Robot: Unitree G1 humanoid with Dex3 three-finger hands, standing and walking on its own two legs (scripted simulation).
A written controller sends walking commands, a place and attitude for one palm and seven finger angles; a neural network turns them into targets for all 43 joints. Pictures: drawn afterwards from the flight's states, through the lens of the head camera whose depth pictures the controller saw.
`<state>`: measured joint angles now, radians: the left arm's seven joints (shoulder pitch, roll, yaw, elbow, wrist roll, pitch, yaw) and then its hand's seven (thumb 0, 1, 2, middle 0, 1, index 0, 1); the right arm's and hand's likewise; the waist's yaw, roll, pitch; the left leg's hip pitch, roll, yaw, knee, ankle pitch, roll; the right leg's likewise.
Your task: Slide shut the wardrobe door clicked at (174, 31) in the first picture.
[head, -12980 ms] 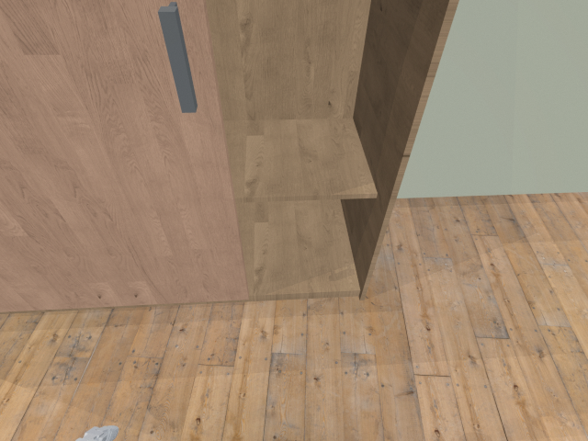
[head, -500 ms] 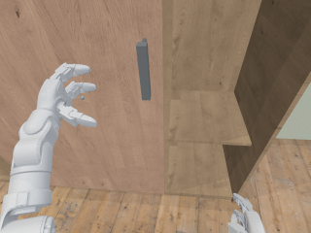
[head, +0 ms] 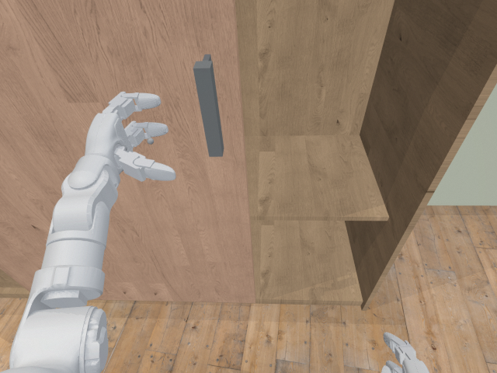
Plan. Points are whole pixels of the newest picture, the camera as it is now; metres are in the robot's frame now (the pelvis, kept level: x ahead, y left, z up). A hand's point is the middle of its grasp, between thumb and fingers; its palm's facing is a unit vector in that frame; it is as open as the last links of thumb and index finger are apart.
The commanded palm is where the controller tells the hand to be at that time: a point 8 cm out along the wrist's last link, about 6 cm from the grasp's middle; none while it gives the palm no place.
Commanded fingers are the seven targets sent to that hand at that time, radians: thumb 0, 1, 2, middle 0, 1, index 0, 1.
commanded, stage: move the hooked fingers beside the handle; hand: left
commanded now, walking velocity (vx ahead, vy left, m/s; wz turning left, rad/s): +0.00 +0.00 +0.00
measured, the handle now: (212, 107) +0.52 +0.08 +0.19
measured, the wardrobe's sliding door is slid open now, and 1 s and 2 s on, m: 0.43 0.43 0.43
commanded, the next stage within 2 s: feel for the door with the fingertips in 1.08 s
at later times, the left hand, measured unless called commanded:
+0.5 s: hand (167, 123) +0.45 +0.14 +0.21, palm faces +0.01 -1.00 -0.01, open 14.0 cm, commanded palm +0.42 +0.20 +0.20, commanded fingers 0.00 -0.50 0.30 -0.30 -1.20 -0.30 -1.20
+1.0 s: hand (169, 129) +0.44 +0.14 +0.20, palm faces +0.00 -1.00 +0.00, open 14.0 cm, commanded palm +0.42 +0.20 +0.20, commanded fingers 0.00 -0.50 0.30 -0.30 -1.20 -0.30 -1.20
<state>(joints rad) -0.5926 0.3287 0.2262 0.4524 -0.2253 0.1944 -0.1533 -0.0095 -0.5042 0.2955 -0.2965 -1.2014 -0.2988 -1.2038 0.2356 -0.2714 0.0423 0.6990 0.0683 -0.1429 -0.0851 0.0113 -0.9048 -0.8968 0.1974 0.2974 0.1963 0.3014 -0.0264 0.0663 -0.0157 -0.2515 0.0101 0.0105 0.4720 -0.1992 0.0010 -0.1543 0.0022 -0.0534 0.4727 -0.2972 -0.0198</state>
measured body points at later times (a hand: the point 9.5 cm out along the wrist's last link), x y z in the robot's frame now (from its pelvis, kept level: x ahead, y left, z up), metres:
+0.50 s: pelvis +0.01 +0.00 +0.00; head +0.01 -0.02 +0.45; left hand +0.44 +0.20 +0.21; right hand +0.11 -0.26 -0.12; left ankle +0.03 +0.12 -0.74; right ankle -0.03 -0.10 -0.74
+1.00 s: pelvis +0.00 +0.01 +0.00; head +0.00 -0.01 +0.45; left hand +0.43 +0.20 +0.20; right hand +0.12 -0.24 -0.11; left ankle +0.03 +0.12 -0.74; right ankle -0.03 -0.10 -0.74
